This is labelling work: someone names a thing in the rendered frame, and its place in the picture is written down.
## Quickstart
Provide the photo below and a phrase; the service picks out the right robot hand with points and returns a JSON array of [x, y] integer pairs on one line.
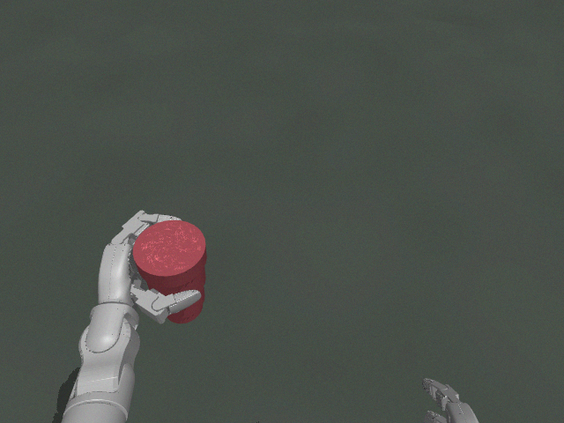
[[448, 400]]

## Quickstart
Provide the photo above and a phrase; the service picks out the left robot arm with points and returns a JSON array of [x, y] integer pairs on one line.
[[108, 347]]

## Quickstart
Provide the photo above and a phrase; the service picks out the left robot hand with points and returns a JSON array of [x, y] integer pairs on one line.
[[120, 281]]

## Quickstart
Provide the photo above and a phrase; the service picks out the cup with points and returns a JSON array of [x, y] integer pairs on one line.
[[170, 256]]

